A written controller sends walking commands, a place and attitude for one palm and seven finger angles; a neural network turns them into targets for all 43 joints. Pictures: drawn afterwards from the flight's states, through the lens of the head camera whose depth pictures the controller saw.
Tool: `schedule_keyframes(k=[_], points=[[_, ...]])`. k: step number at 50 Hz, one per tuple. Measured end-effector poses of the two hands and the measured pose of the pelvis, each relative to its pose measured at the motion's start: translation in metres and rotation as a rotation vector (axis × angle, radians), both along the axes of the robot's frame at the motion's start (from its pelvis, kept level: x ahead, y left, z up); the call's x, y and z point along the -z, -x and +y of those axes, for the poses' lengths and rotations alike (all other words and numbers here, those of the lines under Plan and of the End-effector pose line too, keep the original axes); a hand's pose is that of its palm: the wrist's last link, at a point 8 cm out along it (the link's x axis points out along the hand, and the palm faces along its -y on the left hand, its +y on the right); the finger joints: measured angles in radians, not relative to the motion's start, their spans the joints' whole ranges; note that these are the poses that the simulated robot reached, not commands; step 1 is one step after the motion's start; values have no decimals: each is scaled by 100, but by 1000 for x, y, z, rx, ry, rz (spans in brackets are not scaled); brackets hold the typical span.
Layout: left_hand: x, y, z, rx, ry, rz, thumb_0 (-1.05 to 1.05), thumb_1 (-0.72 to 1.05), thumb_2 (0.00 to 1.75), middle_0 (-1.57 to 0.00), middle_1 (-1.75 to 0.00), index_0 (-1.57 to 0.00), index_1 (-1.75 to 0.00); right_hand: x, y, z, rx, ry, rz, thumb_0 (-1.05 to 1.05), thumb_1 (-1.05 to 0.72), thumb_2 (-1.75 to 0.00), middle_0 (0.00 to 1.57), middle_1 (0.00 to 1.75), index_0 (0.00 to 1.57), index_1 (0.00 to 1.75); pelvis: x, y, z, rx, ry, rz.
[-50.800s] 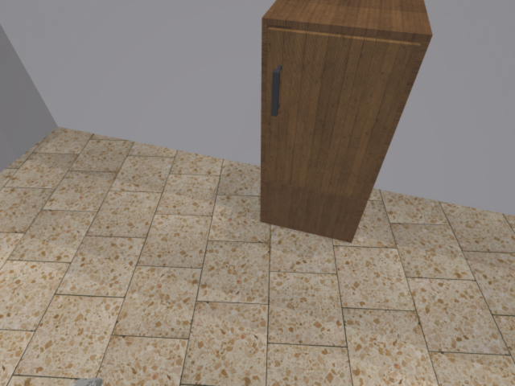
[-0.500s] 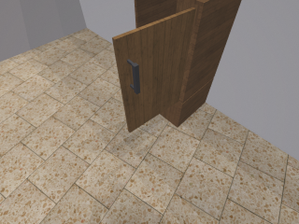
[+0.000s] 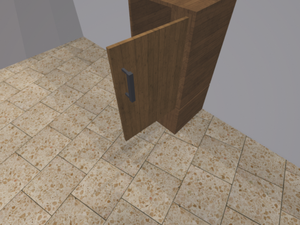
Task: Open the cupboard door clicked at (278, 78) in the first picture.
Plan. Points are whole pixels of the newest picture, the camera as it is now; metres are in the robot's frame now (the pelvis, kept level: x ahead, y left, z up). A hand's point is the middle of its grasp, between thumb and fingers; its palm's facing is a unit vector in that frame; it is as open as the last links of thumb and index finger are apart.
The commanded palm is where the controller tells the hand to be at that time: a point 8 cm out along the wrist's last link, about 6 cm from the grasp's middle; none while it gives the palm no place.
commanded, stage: look to check the result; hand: left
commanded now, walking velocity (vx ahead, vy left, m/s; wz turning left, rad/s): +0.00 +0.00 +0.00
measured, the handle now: (128, 85) +0.63 +0.12 -0.02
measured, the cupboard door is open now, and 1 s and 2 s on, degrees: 84 84 84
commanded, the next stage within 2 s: stand and wait in 0.62 s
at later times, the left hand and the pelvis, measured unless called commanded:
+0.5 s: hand out of the picture +0.01 +0.18 -0.17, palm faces +0.02 -0.98 -0.22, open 7.4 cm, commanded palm none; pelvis +0.01 +0.00 +0.00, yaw +0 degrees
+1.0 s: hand out of the picture +0.05 +0.21 -0.17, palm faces +0.00 -0.97 -0.26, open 7.4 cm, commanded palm none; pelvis +0.02 +0.00 +0.00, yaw +0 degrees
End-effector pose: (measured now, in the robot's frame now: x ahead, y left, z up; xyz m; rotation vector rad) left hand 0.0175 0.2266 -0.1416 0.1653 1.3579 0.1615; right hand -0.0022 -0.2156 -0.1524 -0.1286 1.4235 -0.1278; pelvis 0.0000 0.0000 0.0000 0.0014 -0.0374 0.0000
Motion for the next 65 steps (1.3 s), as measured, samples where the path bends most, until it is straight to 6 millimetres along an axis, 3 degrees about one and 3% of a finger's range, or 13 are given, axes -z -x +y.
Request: schedule_keyframes(k=[18,45,65], points=[[-2,20,-2,-25,-3,76,0,91,90,-20,-30,-20,-30,-1,-19,-9,-15,13,-8,0,-92,-90,20,30,20,30,-1,-9,-3,2,0,1],[-8,-24,22,16,-43,-20,0,91,90,-20,-30,-20,-30,-10,-44,-26,-25,60,-64,0,-91,-90,20,30,20,30,-4,-16,0,7,0,-2],[-11,-25,37,30,-55,-5,0,91,90,-20,-30,-20,-30,-13,-47,-26,-34,72,-66,0,-91,-90,20,30,20,30,-5,-17,8,12,-1,0]])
